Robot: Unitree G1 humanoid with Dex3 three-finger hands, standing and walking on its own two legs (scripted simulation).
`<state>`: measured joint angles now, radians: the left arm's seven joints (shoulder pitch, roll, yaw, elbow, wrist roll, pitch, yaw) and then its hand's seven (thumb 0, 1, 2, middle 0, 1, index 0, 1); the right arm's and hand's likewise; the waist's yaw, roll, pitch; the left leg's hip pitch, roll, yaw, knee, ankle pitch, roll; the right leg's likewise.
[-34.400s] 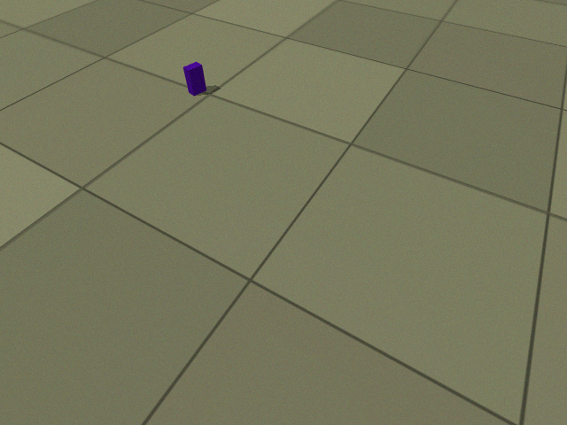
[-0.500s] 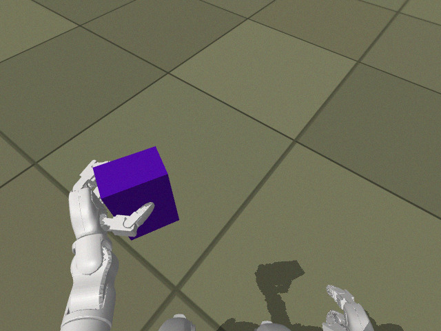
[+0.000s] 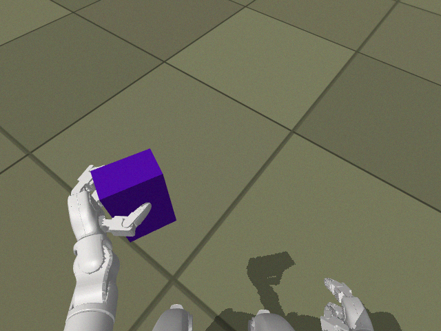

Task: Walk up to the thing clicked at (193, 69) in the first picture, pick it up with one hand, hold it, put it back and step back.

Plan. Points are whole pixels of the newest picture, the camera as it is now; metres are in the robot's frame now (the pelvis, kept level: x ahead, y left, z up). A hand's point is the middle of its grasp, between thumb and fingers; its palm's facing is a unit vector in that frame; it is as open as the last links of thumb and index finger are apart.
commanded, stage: crouch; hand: left
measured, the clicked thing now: (139, 199) +0.35 +0.17 +0.00
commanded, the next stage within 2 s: lower in 1.70 s
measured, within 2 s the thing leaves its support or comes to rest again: neither
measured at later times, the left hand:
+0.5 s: hand (130, 234) +0.36 +0.24 -0.22, palm faces +0.44 -0.90 -0.02, open 10.2 cm
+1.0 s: hand (133, 250) +0.37 +0.27 -0.40, palm faces +0.44 -0.90 -0.02, open 10.2 cm
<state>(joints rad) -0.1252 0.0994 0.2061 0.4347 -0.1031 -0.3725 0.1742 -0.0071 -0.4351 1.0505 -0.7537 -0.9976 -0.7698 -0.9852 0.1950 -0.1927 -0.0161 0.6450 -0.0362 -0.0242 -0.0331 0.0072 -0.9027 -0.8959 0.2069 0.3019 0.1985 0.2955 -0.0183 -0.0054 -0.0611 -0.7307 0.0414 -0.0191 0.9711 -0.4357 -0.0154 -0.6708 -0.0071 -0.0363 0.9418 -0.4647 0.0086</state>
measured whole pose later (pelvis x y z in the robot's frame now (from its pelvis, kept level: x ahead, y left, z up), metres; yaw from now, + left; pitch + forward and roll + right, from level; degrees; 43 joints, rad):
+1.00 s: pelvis -0.08 +0.00 -0.35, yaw -7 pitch +31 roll -6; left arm -0.64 0.46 0.60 1.12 -0.11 -0.81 0.00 -0.01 -0.43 1.06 -0.74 -1.02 -0.76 -1.00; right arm 0.04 -0.26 0.07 0.71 -0.14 0.03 0.08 0.00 -0.90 -0.90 0.21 0.30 0.20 0.30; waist -0.11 -0.05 -0.08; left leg -2.16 0.06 -0.14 2.29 -0.68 -0.03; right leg -2.07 0.03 -0.08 2.24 -0.71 0.01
